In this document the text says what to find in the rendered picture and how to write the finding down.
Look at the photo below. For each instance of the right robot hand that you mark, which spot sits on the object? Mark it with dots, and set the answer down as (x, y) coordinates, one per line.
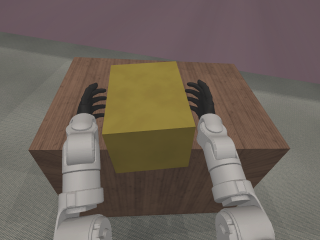
(205, 104)

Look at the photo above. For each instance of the right robot forearm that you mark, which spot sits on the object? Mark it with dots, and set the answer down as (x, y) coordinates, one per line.
(230, 186)

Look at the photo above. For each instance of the left robot upper arm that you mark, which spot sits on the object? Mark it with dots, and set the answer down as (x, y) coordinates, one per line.
(88, 227)

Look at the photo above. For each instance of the carton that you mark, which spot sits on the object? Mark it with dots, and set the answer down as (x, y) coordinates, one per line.
(148, 123)

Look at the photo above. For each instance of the pedestal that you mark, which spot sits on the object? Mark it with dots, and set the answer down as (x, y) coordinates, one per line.
(169, 191)

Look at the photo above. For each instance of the left robot forearm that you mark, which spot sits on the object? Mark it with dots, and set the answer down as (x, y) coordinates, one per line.
(81, 164)

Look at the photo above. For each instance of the right robot upper arm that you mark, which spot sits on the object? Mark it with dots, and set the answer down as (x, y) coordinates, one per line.
(243, 223)

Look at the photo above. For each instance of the left robot hand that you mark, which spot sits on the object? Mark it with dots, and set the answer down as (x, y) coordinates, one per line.
(87, 100)

